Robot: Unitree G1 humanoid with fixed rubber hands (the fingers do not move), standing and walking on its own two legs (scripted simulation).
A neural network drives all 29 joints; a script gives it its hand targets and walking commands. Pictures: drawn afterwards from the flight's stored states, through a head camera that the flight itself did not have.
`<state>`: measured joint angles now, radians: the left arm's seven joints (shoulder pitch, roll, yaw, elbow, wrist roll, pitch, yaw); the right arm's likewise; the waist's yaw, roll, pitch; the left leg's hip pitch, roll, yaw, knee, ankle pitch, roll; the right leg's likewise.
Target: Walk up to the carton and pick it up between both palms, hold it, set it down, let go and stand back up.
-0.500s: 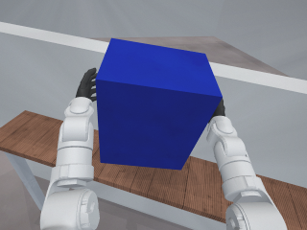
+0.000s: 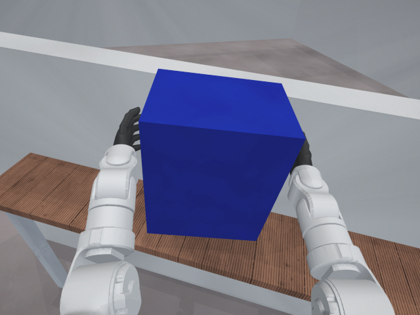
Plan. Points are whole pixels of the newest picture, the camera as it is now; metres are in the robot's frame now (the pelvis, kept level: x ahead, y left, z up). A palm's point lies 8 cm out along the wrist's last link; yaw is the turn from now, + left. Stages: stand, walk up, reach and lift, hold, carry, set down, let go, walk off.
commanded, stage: set down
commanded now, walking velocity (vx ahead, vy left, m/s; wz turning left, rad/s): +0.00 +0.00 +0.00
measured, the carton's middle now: (211, 161) +0.40 -0.02 +0.12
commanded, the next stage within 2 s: none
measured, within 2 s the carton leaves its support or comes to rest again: rests again in 1.86 s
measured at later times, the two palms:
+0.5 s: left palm (126, 156) +0.40 +0.15 +0.14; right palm (290, 172) +0.37 -0.18 +0.13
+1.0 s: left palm (133, 168) +0.41 +0.15 +0.11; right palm (292, 179) +0.37 -0.19 +0.11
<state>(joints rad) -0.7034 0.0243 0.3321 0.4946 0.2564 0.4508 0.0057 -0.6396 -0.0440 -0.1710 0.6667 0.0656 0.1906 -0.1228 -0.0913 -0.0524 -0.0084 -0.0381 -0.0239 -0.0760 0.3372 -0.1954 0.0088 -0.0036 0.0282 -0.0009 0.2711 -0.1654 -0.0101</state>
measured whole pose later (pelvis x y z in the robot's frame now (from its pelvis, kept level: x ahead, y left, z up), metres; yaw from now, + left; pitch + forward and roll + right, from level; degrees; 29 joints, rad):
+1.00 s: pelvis +0.01 +0.00 +0.00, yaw +0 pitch -1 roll -1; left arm -0.70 0.02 0.34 0.73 0.24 0.24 0.02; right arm -0.60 0.03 -0.36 0.75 -0.14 0.01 -0.06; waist -0.07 -0.05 -0.01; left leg -0.12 -0.02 -0.05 0.33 -0.19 0.01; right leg -0.09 0.02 -0.02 0.27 -0.16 -0.01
